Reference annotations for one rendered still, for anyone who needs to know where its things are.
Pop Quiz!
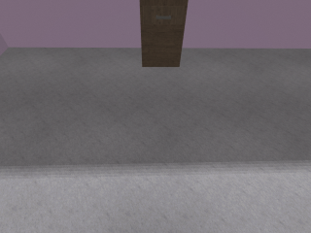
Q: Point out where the drawer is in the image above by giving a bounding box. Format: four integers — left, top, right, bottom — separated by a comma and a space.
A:
142, 5, 185, 24

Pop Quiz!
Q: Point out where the handle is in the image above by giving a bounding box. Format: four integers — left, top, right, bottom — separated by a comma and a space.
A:
155, 15, 171, 19

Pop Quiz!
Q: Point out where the cabinet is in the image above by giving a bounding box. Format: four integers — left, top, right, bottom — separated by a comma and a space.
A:
139, 0, 189, 67

